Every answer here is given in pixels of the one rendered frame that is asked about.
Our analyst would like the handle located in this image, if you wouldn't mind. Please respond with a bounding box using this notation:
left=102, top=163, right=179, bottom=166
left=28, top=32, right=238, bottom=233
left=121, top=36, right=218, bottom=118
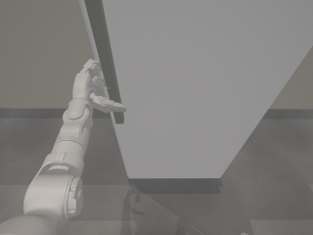
left=84, top=0, right=124, bottom=124

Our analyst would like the fridge door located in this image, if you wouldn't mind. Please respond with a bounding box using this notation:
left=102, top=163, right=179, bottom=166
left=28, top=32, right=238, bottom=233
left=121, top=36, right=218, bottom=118
left=81, top=0, right=313, bottom=179

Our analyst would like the left robot upper arm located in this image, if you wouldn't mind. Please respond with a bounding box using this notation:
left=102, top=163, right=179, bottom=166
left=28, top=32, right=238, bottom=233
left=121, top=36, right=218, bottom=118
left=0, top=174, right=83, bottom=235

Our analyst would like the left robot hand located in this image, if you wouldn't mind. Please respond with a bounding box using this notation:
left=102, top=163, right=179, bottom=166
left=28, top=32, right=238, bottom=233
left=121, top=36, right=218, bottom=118
left=72, top=59, right=127, bottom=114

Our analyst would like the left robot forearm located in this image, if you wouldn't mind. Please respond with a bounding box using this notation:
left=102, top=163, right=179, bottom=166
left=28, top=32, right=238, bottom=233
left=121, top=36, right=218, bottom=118
left=23, top=98, right=94, bottom=213

